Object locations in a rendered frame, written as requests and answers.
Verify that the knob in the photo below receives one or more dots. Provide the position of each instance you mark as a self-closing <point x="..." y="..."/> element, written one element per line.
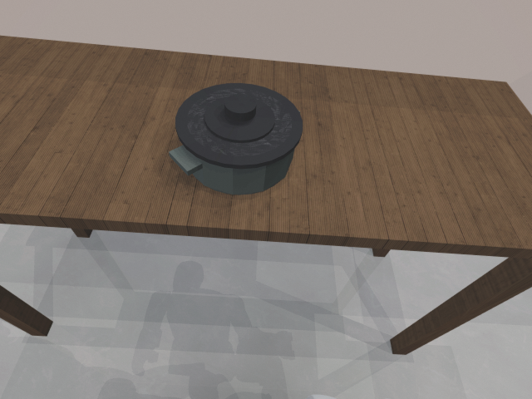
<point x="240" y="107"/>

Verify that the table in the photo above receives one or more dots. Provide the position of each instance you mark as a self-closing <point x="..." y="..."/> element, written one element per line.
<point x="387" y="160"/>

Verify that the lid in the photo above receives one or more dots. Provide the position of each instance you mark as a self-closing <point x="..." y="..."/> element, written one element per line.
<point x="207" y="133"/>

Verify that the pot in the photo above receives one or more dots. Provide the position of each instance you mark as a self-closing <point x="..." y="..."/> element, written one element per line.
<point x="229" y="180"/>

